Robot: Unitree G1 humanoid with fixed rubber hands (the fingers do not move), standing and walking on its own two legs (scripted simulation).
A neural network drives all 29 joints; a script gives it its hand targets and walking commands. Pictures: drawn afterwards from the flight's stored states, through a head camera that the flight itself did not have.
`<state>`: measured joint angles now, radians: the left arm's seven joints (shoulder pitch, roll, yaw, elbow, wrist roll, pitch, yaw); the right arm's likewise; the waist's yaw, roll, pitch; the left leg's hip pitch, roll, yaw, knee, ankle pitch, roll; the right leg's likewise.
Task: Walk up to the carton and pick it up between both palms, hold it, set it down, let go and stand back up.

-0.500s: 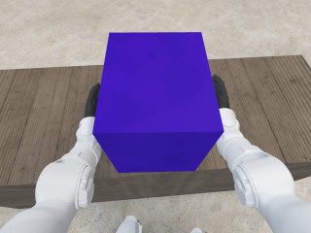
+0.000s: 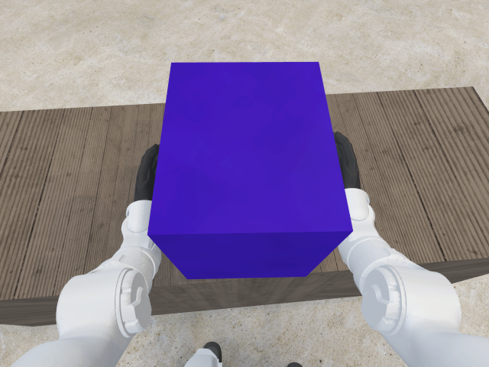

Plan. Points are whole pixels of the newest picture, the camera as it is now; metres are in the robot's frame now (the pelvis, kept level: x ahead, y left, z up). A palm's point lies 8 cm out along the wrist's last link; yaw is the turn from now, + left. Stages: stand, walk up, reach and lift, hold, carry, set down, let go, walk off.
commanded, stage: reach and lift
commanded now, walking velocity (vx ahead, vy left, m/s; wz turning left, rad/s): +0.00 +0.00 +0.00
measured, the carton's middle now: (246, 181) +0.43 +0.04 -0.04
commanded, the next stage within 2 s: none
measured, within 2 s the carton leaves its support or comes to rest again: leaves its support in 1.06 s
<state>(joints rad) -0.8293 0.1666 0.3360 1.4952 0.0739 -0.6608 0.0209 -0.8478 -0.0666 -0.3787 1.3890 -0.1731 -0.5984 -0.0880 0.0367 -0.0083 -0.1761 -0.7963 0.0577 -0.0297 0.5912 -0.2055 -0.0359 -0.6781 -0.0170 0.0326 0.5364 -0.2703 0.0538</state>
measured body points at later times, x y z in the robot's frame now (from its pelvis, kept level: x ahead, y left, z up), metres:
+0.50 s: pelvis +0.01 +0.00 +0.01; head +0.14 +0.01 +0.44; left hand +0.40 +0.21 -0.01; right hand +0.44 -0.13 +0.01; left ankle +0.02 +0.14 -0.72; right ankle -0.03 -0.16 -0.72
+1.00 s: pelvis +0.00 +0.00 +0.01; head +0.10 +0.02 +0.45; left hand +0.37 +0.21 -0.01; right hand +0.41 -0.13 +0.01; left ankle +0.02 +0.14 -0.72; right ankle -0.03 -0.16 -0.72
